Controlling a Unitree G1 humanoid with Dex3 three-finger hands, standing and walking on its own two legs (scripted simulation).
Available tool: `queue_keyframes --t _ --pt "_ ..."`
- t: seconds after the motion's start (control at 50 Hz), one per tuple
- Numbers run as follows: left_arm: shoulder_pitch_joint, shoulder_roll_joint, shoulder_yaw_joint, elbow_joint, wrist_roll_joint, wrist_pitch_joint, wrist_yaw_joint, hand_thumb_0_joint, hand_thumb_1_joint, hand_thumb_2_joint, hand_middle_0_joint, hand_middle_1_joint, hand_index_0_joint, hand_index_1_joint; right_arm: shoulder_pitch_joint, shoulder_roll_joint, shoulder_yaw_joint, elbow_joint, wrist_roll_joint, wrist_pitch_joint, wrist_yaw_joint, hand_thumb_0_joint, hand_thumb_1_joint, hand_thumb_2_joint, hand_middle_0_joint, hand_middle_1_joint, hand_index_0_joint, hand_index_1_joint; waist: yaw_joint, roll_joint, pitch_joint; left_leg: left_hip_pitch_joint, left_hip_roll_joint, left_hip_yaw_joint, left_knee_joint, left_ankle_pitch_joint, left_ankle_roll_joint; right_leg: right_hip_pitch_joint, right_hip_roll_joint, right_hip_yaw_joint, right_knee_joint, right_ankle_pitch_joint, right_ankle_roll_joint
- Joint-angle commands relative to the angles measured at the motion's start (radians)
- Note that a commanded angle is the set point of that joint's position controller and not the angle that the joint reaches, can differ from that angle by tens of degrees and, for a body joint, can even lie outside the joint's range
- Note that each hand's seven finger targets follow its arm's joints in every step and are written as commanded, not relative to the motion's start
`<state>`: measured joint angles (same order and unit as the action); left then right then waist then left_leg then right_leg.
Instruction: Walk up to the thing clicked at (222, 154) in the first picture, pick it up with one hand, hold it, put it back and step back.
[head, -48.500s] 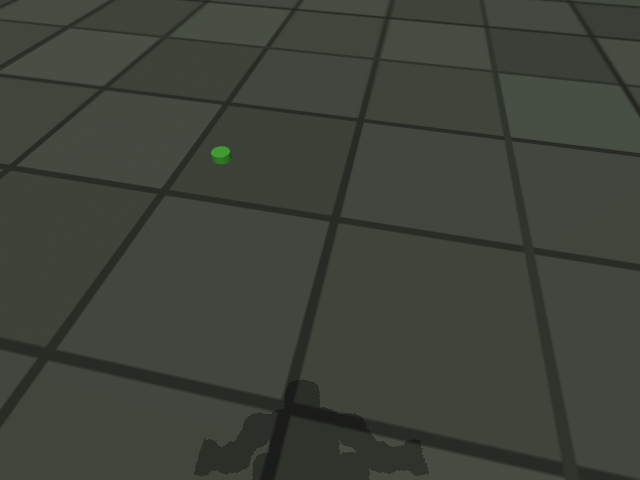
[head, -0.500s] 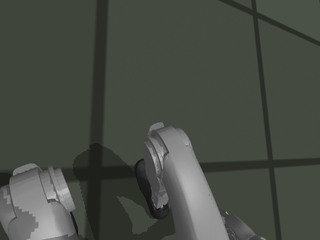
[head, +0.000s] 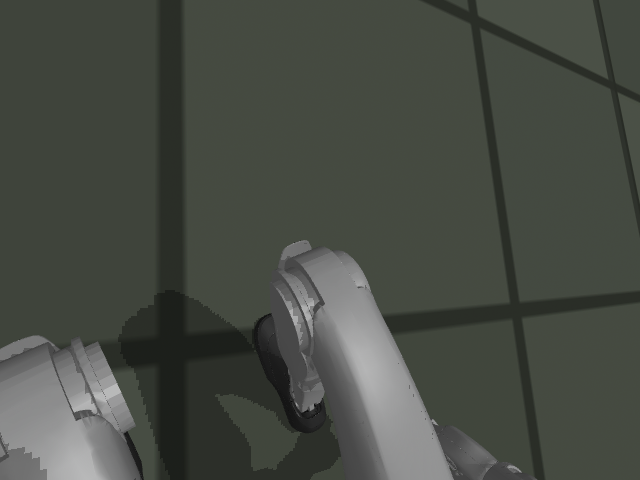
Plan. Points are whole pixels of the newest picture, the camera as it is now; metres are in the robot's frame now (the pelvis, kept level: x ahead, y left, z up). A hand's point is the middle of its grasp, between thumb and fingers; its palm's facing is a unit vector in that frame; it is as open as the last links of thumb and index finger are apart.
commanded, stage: rest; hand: left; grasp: from above
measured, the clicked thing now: out of the picture +0.46 +0.32 -0.26
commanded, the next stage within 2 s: open in 0.48 s
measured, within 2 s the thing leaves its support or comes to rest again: rests again in 1.78 s
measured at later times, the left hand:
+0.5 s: hand out of the picture +0.45 +0.31 -0.25, palm faces -0.42 -0.14 -0.89, open 11.4 cm
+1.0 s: hand out of the picture +0.45 +0.31 -0.25, palm faces -0.42 -0.15 -0.89, open 13.0 cm
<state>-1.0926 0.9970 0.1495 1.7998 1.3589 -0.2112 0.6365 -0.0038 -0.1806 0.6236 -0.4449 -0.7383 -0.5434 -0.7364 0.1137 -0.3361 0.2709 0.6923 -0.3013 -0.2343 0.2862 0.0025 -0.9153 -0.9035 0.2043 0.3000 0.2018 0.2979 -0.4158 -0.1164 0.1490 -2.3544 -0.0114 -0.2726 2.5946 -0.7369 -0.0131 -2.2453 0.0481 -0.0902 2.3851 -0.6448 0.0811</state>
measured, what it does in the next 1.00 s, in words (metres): stands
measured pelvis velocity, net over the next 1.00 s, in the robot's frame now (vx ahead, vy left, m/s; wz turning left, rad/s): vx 0.00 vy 0.00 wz -0.02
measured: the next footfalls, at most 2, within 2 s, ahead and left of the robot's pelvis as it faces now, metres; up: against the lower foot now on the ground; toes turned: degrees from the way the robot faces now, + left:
none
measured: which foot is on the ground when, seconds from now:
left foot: down 0.00-1.00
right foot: down 0.00-1.00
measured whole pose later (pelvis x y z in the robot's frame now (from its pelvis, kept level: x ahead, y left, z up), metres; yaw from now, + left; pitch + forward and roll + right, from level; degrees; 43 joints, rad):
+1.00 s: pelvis +0.00 +0.00 +0.01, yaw -1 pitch +25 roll -16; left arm -1.10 1.05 0.09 1.80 1.30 -0.22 0.66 0.00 -0.33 0.80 -0.23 -0.92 -0.26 -0.90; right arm 0.08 -0.37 0.34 0.66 -0.30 -0.29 0.30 0.00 -0.91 -0.91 0.20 0.30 0.20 0.30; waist -0.43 -0.16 0.21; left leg -2.32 -0.01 -0.31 2.59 -0.74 -0.02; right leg -2.21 0.05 -0.12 2.35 -0.63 0.09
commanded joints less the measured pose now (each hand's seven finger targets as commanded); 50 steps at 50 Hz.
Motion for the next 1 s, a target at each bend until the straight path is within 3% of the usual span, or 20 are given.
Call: queue_keyframes --t 0.0,0.06,0.08,0.16,0.26,0.32,0.4,0.44,0.54,0.56,0.66,0.74,0.98 --pt "-0.272 0.222 0.004 -0.101 -0.016 -0.008 0.049 0.000 0.451 0.853 -0.788 -0.912 -0.823 -0.874 0.163 -0.347 -0.092 0.005 0.005 -0.006 -0.003 0.000 -0.908 -0.903 0.201 0.301 0.201 0.301 -0.051 0.552 -0.606 0.514 0.032 0.117 -0.301 0.240 0.007 0.308 0.022 -0.187 -0.154 0.253 -0.087" --pt "-0.267 0.201 -0.023 -0.091 -0.014 -0.008 0.047 0.000 0.452 0.859 -0.789 -0.919 -0.824 -0.882 0.150 -0.347 -0.086 0.002 0.005 -0.013 0.001 0.000 -0.909 -0.903 0.200 0.301 0.201 0.301 -0.059 0.548 -0.585 0.501 0.031 0.119 -0.291 0.218 0.009 0.314 0.024 -0.186 -0.157 0.243 -0.085" --pt "-0.258 0.213 -0.007 -0.087 -0.018 -0.008 0.048 0.000 0.451 0.864 -0.783 -0.926 -0.819 -0.888 0.157 -0.344 -0.077 0.001 0.001 -0.014 0.003 0.000 -0.908 -0.903 0.201 0.301 0.201 0.301 -0.058 0.539 -0.583 0.504 0.032 0.116 -0.294 0.228 0.009 0.314 0.023 -0.191 -0.159 0.246 -0.082" --pt "-0.265 0.229 -0.017 -0.096 -0.024 -0.014 0.053 0.000 0.432 0.874 -0.784 -0.919 -0.814 -0.888 0.153 -0.356 -0.072 0.000 0.004 -0.018 0.002 0.000 -0.911 -0.905 0.200 0.301 0.201 0.301 -0.058 0.531 -0.591 0.489 0.035 0.110 -0.294 0.222 0.011 0.341 0.031 -0.188 -0.172 0.251 -0.084" --pt "-0.257 0.212 -0.022 -0.074 -0.035 -0.022 0.063 0.000 0.436 0.856 -0.778 -0.911 -0.810 -0.876 0.156 -0.354 -0.061 0.008 -0.004 -0.022 0.006 0.000 -0.908 -0.904 0.201 0.301 0.201 0.301 -0.068 0.538 -0.584 0.511 0.039 0.093 -0.302 0.247 0.004 0.331 0.027 -0.203 -0.156 0.265 -0.082" --pt "-0.263 0.207 -0.053 -0.079 -0.033 -0.019 0.062 0.000 0.436 0.849 -0.778 -0.914 -0.811 -0.879 0.129 -0.355 -0.051 -0.010 0.001 -0.031 0.005 0.000 -0.910 -0.904 0.200 0.301 0.200 0.301 -0.077 0.527 -0.564 0.496 0.038 0.104 -0.285 0.221 0.007 0.340 0.030 -0.196 -0.166 0.259 -0.081" --pt "-0.268 0.233 -0.047 -0.091 -0.028 -0.020 0.076 0.000 0.443 0.855 -0.802 -0.884 -0.827 -0.858 0.128 -0.369 -0.053 -0.003 0.001 -0.037 0.007 0.000 -0.911 -0.906 0.200 0.301 0.200 0.301 -0.067 0.569 -0.565 0.520 0.042 0.097 -0.300 0.238 -0.001 0.335 0.030 -0.197 -0.163 0.263 -0.085" --pt "-0.257 0.214 -0.056 -0.085 -0.032 -0.017 0.081 0.000 0.441 0.834 -0.790 -0.885 -0.819 -0.854 0.114 -0.361 -0.043 -0.007 0.002 -0.041 0.009 0.000 -0.909 -0.905 0.200 0.301 0.200 0.301 -0.067 0.547 -0.554 0.508 0.043 0.092 -0.297 0.233 -0.003 0.337 0.027 -0.200 -0.158 0.261 -0.083" --pt "-0.251 0.211 -0.068 -0.065 -0.049 -0.008 0.087 0.000 0.425 0.832 -0.783 -0.876 -0.810 -0.847 0.125 -0.377 -0.045 -0.010 -0.001 -0.046 0.008 0.000 -0.911 -0.905 0.200 0.301 0.200 0.301 -0.083 0.531 -0.541 0.496 0.042 0.098 -0.292 0.218 0.002 0.347 0.026 -0.196 -0.173 0.261 -0.080" --pt "-0.252 0.224 -0.054 -0.067 -0.051 -0.007 0.088 0.000 0.419 0.840 -0.777 -0.883 -0.804 -0.854 0.136 -0.378 -0.041 -0.013 -0.003 -0.047 0.010 0.000 -0.910 -0.905 0.200 0.301 0.200 0.301 -0.081 0.529 -0.552 0.501 0.042 0.096 -0.294 0.231 0.004 0.357 0.029 -0.199 -0.179 0.268 -0.080" --pt "-0.256 0.233 -0.058 -0.074 -0.062 -0.003 0.079 0.000 0.019 0.677 -0.379 -0.824 -0.412 -0.790 0.125 -0.379 -0.035 -0.022 0.002 -0.053 0.009 0.000 -0.901 -0.902 0.201 0.301 0.201 0.301 -0.083 0.513 -0.532 0.483 0.043 0.089 -0.302 0.195 0.006 0.344 0.025 -0.201 -0.183 0.237 -0.079" --pt "-0.266 0.239 -0.064 -0.097 -0.071 -0.005 0.073 0.000 -0.288 0.762 -0.243 -0.894 -0.267 -0.868 0.120 -0.379 -0.034 -0.016 0.009 -0.054 0.001 0.000 -0.900 -0.903 0.201 0.301 0.201 0.301 -0.079 0.526 -0.544 0.503 0.046 0.086 -0.307 0.212 0.002 0.362 0.026 -0.197 -0.190 0.251 -0.080" --pt "-0.246 0.244 -0.073 -0.097 -0.075 -0.007 0.061 0.000 -0.466 0.909 -0.103 -1.024 -0.120 -1.005 0.126 -0.375 -0.020 -0.019 0.011 -0.053 0.004 0.000 -0.900 -0.902 0.201 0.301 0.201 0.301 -0.082 0.557 -0.542 0.531 0.050 0.089 -0.306 0.252 -0.005 0.380 0.025 -0.200 -0.183 0.283 -0.082"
